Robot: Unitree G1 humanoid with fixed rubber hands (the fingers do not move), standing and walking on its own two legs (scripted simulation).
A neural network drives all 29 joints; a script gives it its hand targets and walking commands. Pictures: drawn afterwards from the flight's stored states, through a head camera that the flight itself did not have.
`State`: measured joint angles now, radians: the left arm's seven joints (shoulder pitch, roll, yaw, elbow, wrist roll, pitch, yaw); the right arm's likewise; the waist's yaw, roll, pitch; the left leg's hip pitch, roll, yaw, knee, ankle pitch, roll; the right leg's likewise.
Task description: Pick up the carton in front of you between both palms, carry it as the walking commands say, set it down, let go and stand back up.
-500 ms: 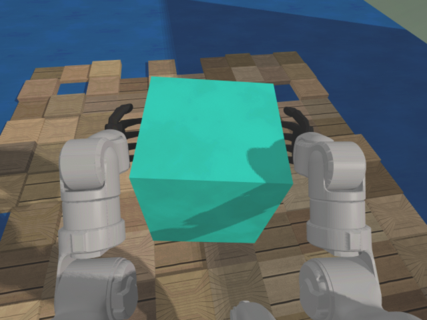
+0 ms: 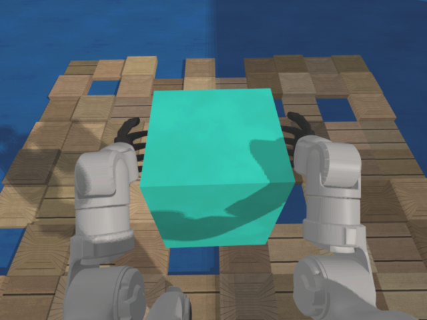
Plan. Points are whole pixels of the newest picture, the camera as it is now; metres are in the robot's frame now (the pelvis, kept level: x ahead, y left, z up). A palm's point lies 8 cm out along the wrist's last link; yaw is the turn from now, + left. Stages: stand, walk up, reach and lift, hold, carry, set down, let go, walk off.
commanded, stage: carry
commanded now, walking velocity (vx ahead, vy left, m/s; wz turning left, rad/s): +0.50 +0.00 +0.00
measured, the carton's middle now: (214, 174) +0.39 +0.02 +0.03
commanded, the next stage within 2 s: none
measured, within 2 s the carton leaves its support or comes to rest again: neither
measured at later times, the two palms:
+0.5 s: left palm (168, 65) +0.71 +0.15 +0.05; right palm (285, 68) +0.69 -0.15 +0.06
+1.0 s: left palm out of the picture +1.02 +0.16 +0.10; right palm out of the picture +1.03 -0.14 +0.10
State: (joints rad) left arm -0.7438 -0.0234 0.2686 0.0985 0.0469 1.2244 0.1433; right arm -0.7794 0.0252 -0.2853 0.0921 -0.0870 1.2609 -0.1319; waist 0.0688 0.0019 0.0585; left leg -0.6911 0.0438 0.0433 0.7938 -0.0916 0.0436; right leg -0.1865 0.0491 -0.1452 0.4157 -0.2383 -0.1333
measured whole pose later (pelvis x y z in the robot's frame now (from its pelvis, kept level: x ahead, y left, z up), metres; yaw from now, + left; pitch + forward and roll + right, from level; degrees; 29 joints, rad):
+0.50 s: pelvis +0.33 +0.02 -0.03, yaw -2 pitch +6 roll -2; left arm -0.61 -0.03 0.21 0.04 0.08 1.16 0.13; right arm -0.62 0.03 -0.21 0.08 -0.03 1.14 -0.14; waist -0.05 0.00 0.04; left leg -0.17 -0.03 0.10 0.35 -0.29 0.10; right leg -0.68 -0.05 -0.06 0.79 -0.18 0.00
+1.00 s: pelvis +0.66 +0.00 -0.03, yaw +0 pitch +5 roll +1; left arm -0.69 -0.01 0.22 0.14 0.05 1.21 0.14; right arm -0.70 0.00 -0.23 0.13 -0.06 1.23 -0.13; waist 0.04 0.00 -0.05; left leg -0.67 0.06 0.08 0.74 -0.21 0.01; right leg -0.10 -0.01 -0.13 0.34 -0.33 -0.05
